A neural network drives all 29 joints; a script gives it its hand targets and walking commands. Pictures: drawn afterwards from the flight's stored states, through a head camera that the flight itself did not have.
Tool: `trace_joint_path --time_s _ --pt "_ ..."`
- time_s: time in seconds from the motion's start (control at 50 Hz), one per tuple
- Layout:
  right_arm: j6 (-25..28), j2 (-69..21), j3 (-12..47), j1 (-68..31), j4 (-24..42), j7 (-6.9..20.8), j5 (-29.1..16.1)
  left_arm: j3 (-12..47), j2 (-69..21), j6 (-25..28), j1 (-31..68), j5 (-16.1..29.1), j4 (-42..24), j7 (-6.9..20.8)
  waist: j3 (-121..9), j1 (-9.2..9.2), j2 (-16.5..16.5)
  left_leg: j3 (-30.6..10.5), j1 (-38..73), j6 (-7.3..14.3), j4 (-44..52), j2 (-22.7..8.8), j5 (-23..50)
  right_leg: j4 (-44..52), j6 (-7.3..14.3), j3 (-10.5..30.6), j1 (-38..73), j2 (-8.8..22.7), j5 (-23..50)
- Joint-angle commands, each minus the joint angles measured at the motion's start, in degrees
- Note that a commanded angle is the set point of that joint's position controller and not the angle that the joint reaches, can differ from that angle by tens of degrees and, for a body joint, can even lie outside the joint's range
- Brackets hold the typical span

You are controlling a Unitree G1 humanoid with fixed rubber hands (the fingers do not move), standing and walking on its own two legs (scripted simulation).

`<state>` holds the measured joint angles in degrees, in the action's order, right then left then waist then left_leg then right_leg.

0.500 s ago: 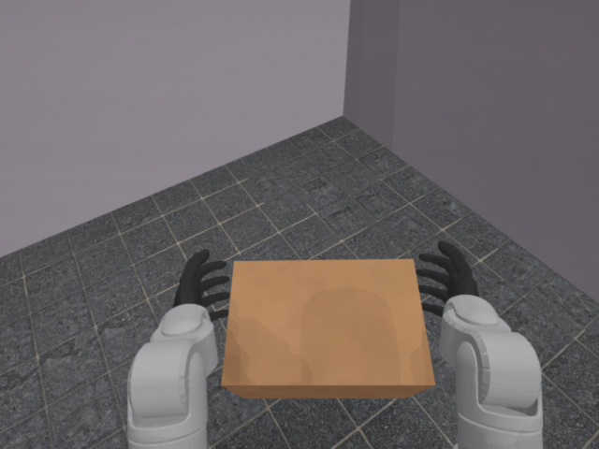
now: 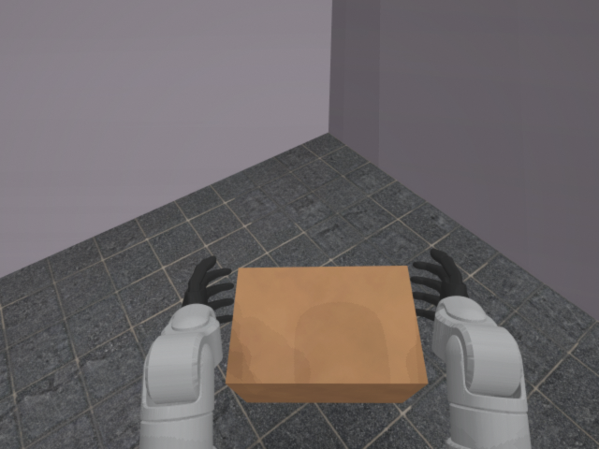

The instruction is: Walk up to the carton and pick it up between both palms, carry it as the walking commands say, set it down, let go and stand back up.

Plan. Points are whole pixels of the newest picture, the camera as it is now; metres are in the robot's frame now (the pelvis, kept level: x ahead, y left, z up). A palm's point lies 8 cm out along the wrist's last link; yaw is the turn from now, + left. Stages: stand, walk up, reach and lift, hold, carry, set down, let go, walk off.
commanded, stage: carry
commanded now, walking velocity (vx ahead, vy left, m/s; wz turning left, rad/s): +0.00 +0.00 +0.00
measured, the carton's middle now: (323, 337) +0.28 +0.00 -0.02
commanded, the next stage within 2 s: none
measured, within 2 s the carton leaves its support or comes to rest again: neither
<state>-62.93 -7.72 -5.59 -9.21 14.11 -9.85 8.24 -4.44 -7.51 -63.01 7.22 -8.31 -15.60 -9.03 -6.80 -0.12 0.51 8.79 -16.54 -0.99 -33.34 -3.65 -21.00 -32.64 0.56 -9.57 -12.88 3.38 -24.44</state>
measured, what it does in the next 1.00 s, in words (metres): shifts its weight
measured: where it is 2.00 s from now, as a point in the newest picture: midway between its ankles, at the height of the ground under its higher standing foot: outside the picture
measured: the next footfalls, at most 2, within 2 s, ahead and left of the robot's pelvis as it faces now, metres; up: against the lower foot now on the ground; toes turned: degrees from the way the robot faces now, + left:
none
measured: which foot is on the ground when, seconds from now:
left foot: down 0.00-1.00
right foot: down 0.00-1.00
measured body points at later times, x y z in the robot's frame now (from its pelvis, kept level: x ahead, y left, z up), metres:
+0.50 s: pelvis -0.02 +0.00 +0.00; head -0.03 +0.00 +0.45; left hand +0.26 +0.15 +0.06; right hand +0.26 -0.17 +0.06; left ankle -0.05 +0.12 -0.73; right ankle -0.09 -0.09 -0.73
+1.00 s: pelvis -0.05 +0.00 +0.01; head -0.07 +0.00 +0.46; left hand +0.24 +0.15 +0.05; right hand +0.23 -0.17 +0.05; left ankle -0.05 +0.12 -0.73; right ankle -0.09 -0.09 -0.73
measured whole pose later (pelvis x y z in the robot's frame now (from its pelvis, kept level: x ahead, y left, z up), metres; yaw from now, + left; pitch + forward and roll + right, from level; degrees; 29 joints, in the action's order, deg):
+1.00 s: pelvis -0.05 +0.00 +0.01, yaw -1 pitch +3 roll +1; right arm -45.9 -7.5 -7.4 -7.6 0.0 -5.9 9.5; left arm -7.7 -7.4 -46.0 7.1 -10.4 0.0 -5.1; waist -6.1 -0.4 0.2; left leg 9.0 -16.6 -0.9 -28.9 -4.5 -14.7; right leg -29.6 1.8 -10.3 -13.9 2.6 -18.6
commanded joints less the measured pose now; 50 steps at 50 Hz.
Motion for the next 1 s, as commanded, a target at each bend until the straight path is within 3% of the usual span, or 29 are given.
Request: trace_joint_path --time_s 0.0,0.04,0.1,0.16,0.2,0.26,0.34,0.54,0.98 --pt "2.3 -53.1 35.2 -20.6 11.9 13.5 -21.9 35.7 -54.0 3.3 22.4 21.5 -12.0 13.0 -13.7 -0.06 0.6 -3.3 7.0 1.3 -1.4 -4.5 37.2 0.5 1.1 4.1 5.8 6.2 49.0" --pt "0.6 -52.2 35.8 -16.3 11.9 12.8 -21.7 36.2 -53.4 1.5 17.6 21.3 -11.8 12.3 -16.1 0.03 1.2 -3.1 8.2 1.8 -1.6 -4.2 38.1 -1.2 1.2 3.7 7.2 6.5 52.1" --pt "0.7 -47.6 32.2 -14.9 5.0 13.3 -18.7 32.2 -48.4 1.7 16.3 18.0 -5.5 12.6 -14.5 -0.02 -0.4 -3.5 9.3 2.4 -0.4 -5.0 42.1 -0.7 0.7 2.7 4.7 5.4 43.8" --pt "3.6 -46.2 29.5 -17.8 0.4 14.1 -17.0 29.4 -46.7 4.6 19.4 16.0 -0.8 13.4 -12.0 -0.04 -0.4 -3.5 7.7 1.9 0.8 -5.3 37.1 1.8 0.7 2.9 4.2 5.4 39.4" --pt "5.0 -47.6 30.8 -18.4 2.3 14.3 -17.8 30.6 -48.2 5.9 20.1 16.8 -2.0 13.7 -12.0 -0.06 0.8 -3.5 6.9 1.6 1.0 -4.9 32.2 2.1 1.1 3.5 5.5 6.2 42.5" --pt "5.5 -46.7 30.6 -16.8 0.8 14.2 -17.3 30.1 -47.4 6.4 18.5 16.3 -0.1 13.6 -13.2 -0.05 0.9 -3.9 7.6 1.8 0.4 -4.9 33.7 1.2 1.4 4.0 6.3 6.7 45.7" --pt "8.1 -46.9 30.6 -19.0 0.7 14.8 -17.1 29.8 -47.1 8.8 20.8 15.7 0.0 14.2 -12.1 -0.07 0.1 -4.2 7.4 1.9 1.9 -5.4 32.2 2.4 1.0 3.8 5.2 6.1 38.7" --pt "13.2 -43.9 28.2 -19.0 -7.1 16.3 -13.5 27.3 -43.9 13.5 21.0 12.2 8.3 15.9 -9.6 -0.18 -0.2 -5.2 5.5 2.0 5.6 -5.5 22.4 6.1 1.4 5.6 3.5 6.1 27.1" --pt "18.3 -40.6 26.8 -18.9 -10.5 16.2 -12.3 25.0 -39.7 18.5 21.3 11.4 11.7 16.0 -9.7 -0.22 -0.1 -5.4 4.7 2.1 7.0 -5.4 19.6 7.4 1.8 6.5 1.9 6.0 24.3"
